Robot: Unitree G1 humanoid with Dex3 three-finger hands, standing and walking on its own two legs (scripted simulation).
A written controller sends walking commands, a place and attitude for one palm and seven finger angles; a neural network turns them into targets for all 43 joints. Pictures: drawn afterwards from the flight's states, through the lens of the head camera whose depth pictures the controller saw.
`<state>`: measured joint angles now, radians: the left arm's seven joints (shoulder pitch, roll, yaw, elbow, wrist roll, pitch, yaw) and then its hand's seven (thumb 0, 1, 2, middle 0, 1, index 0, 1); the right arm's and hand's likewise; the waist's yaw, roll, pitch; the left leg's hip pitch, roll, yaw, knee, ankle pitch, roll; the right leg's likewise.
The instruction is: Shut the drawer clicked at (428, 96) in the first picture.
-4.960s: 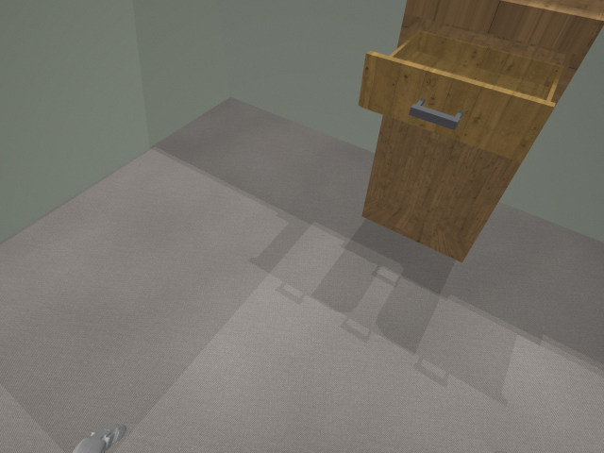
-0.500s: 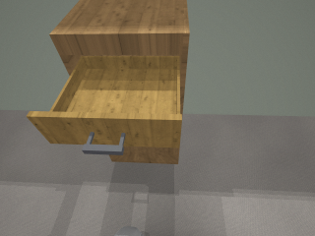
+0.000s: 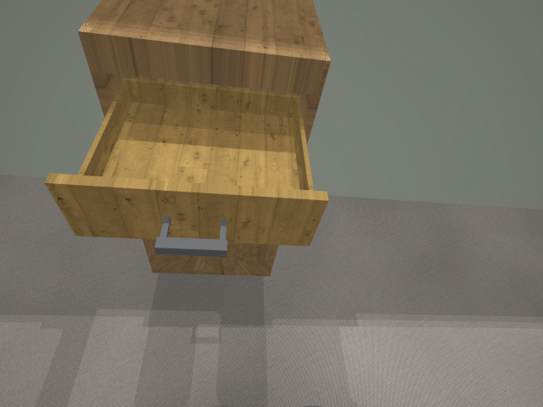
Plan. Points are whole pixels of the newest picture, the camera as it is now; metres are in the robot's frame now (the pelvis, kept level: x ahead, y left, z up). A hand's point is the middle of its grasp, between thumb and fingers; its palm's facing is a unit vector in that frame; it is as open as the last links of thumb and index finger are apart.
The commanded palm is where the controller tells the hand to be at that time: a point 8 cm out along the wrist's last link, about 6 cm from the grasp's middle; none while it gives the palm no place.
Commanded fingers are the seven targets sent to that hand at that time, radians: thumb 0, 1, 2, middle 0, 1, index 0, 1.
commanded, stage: come to a stop and stand still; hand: left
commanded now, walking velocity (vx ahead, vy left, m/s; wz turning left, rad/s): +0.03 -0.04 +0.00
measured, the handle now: (193, 235) +0.37 +0.14 +0.01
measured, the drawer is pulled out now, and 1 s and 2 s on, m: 0.30 0.30 0.30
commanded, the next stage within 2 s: look again from close up in 0.58 s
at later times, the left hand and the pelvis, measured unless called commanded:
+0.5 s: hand out of the picture +0.08 +0.10 -0.18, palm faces +0.11 -0.98 -0.19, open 7.1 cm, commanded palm none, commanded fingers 0.00 0.90 0.90 -0.20 -0.30 -0.20 -0.30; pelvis +0.01 -0.08 -0.01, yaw +3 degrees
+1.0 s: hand out of the picture -0.02 +0.12 -0.19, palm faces +0.05 -0.98 -0.20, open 7.4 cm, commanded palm none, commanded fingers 0.00 0.90 0.90 -0.20 -0.30 -0.20 -0.30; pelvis +0.01 -0.05 -0.01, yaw +1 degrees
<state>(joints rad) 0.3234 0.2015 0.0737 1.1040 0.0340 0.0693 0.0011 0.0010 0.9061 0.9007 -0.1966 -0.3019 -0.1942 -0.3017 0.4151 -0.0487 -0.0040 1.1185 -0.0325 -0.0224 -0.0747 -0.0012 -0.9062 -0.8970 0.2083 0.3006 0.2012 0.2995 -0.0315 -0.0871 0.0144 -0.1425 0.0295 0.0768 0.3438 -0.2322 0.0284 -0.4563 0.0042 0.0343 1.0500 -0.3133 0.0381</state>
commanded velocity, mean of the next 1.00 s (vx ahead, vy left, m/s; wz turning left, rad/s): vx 0.00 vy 0.00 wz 0.00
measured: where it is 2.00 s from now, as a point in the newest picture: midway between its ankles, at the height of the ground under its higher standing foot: outside the picture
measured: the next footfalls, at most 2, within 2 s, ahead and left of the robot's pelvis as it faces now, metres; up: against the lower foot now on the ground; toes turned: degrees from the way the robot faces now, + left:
right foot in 0.22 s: +0.02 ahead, -0.17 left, +0.00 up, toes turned -3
left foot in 1.78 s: +0.11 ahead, +0.03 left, +0.00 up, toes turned +6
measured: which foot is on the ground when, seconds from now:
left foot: down 0.00-1.00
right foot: up 0.00-0.20, down 0.22-1.00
